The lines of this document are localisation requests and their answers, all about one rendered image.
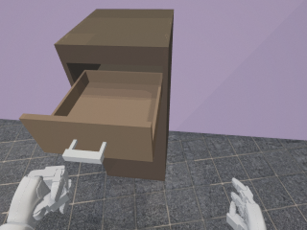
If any handle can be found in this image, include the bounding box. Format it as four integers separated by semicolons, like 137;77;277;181
62;139;107;164

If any right robot hand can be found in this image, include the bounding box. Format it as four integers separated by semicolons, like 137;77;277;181
226;177;267;230

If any cabinet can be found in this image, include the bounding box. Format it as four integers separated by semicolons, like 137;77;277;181
54;9;174;181

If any left robot hand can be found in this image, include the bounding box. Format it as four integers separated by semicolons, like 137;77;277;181
7;165;74;229

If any drawer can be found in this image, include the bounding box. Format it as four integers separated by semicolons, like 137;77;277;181
19;70;163;162

